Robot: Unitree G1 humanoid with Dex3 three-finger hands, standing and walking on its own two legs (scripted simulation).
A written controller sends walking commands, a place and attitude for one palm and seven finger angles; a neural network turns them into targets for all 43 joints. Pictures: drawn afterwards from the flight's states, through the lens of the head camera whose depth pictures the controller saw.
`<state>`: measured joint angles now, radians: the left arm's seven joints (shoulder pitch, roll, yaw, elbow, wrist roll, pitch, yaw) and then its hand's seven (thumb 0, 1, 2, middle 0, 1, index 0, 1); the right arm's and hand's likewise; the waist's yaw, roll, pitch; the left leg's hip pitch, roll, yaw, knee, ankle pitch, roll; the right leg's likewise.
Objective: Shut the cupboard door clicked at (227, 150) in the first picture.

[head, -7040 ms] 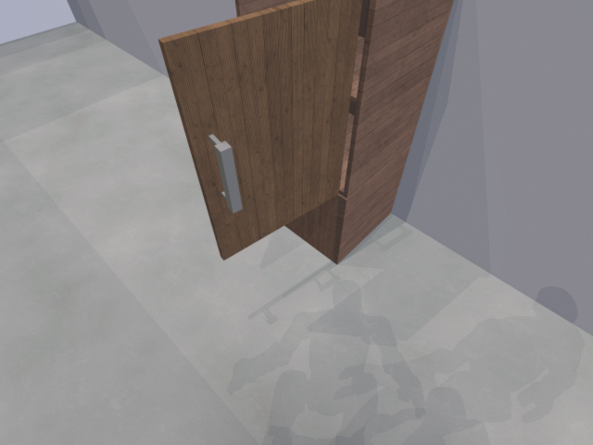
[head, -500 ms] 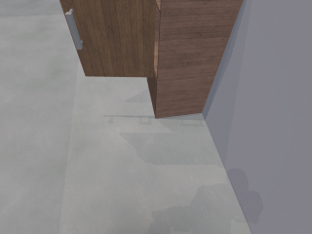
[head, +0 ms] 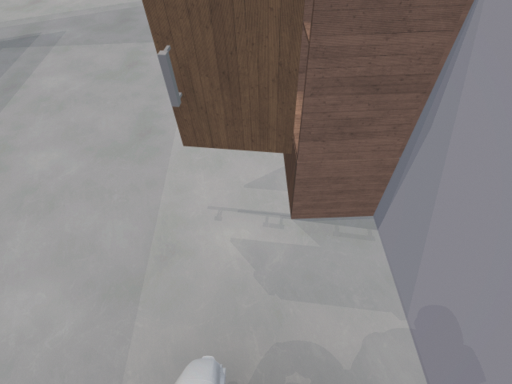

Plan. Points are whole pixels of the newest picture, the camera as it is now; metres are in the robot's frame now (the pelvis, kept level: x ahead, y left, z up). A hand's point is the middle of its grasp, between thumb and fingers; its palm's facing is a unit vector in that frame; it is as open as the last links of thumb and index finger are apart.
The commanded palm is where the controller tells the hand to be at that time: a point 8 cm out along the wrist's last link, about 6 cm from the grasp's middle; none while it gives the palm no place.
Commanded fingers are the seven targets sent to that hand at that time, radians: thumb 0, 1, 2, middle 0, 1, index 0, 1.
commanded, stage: take the last steps up to it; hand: left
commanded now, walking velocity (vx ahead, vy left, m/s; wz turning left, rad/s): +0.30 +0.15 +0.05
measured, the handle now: (172, 76) +0.94 +0.34 -0.04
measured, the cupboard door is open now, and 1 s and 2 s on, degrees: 81 81 81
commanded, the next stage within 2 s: come to a stop and stand still in 0.94 s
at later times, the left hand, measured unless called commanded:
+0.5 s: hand (137, 315) +0.26 +0.27 -0.17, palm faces +0.01 -0.97 -0.22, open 7.4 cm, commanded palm none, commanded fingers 0.00 0.90 0.90 -0.20 -0.30 -0.20 -0.30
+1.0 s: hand (142, 289) +0.32 +0.29 -0.19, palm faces +0.05 -0.98 -0.17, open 7.3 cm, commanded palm none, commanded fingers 0.00 0.90 0.90 -0.20 -0.30 -0.20 -0.30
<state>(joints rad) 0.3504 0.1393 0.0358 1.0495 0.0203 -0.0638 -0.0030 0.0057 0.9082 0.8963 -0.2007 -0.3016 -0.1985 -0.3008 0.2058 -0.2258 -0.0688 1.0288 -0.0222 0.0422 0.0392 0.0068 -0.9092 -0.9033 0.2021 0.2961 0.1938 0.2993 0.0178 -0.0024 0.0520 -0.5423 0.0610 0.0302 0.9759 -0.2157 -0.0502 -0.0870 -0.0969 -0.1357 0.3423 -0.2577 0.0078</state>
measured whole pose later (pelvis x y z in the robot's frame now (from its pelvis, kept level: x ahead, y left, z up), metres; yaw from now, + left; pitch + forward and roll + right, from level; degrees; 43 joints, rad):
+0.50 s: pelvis +0.17 +0.08 -0.01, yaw -2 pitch +0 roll +3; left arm 0.16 0.19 0.06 0.98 0.03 -0.01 -0.02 0.01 0.91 0.90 -0.20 -0.30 -0.19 -0.30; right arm 0.26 -0.20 -0.05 1.03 -0.03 -0.04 0.00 -0.02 -0.94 -0.90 0.21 0.30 0.20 0.30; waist 0.01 -0.02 0.06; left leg -0.15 -0.02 0.17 0.38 -0.24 0.03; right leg -0.48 -0.09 -0.11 0.77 -0.30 0.00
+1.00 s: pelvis +0.37 +0.11 -0.02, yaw -3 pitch +0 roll +0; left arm 0.38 0.17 0.04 1.12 0.02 -0.05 0.00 0.00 0.92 0.90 -0.20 -0.30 -0.20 -0.30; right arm 0.14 -0.17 -0.04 1.02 -0.02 -0.02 0.03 0.00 -0.91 -0.90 0.20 0.30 0.19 0.30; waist 0.05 -0.02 0.07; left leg -0.40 0.04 0.10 0.53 -0.16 -0.01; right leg -0.03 -0.07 -0.11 0.43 -0.39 0.03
